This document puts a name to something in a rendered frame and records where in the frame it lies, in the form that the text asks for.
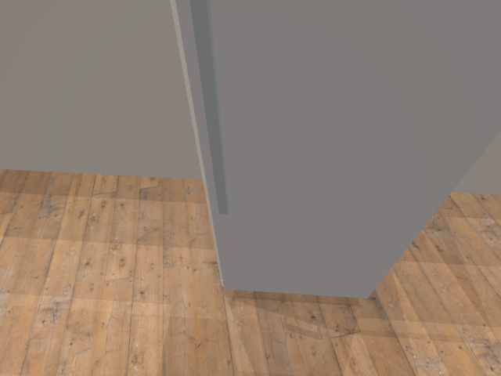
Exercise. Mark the fridge door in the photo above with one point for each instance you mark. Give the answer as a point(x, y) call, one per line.
point(346, 124)

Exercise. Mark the handle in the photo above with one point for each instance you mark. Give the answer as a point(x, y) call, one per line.
point(202, 25)

